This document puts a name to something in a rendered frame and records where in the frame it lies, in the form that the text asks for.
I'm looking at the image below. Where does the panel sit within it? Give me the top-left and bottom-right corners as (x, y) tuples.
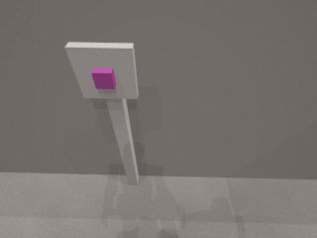
(64, 42), (139, 185)

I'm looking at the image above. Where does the button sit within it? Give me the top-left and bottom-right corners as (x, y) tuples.
(91, 67), (116, 89)

